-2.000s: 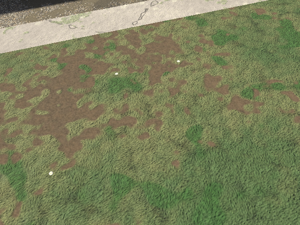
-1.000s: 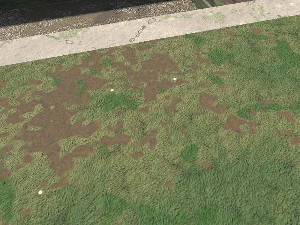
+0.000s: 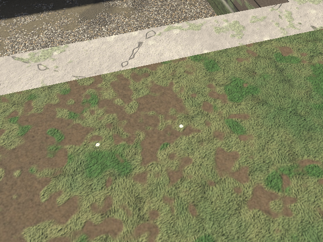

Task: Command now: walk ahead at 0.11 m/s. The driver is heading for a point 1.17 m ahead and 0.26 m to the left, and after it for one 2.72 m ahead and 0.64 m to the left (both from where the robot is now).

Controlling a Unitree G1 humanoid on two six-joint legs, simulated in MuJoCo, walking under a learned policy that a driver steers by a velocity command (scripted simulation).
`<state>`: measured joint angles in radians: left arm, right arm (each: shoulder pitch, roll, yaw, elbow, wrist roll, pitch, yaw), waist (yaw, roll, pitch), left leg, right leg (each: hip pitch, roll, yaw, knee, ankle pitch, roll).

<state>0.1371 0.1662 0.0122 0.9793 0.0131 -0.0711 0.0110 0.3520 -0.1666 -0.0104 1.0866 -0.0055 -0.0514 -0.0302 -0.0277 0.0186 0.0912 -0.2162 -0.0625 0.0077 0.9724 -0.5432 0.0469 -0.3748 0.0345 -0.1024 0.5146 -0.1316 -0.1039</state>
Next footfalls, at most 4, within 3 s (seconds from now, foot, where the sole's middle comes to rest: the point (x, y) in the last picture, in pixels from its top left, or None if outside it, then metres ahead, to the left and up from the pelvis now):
0.28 left None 0.05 0.11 -0.77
0.66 right None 0.22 -0.12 -0.77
1.14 left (158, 218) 0.55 0.05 -0.77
1.70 right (194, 152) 0.86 -0.12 -0.77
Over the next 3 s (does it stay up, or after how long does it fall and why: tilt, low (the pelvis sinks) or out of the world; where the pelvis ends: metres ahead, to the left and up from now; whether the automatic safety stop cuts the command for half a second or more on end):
stays up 1.20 0.15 0.01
